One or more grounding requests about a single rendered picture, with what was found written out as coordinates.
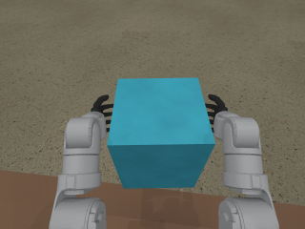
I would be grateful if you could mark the right robot forearm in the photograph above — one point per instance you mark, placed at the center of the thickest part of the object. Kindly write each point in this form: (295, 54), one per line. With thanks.
(241, 146)

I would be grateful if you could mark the right robot hand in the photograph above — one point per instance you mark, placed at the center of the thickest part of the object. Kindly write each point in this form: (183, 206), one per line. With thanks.
(220, 107)

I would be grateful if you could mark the carton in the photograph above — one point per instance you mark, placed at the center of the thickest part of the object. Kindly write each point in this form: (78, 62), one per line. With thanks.
(160, 134)

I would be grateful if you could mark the robot right upper arm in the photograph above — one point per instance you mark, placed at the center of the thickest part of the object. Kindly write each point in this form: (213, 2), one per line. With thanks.
(246, 213)

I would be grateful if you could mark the robot left upper arm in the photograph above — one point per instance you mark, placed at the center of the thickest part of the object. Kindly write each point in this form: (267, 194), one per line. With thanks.
(79, 213)

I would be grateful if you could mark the left robot hand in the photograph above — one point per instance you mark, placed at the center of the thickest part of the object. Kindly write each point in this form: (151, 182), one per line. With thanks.
(97, 107)

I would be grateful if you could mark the left robot forearm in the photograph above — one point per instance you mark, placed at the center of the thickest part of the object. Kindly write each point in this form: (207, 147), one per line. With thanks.
(81, 154)

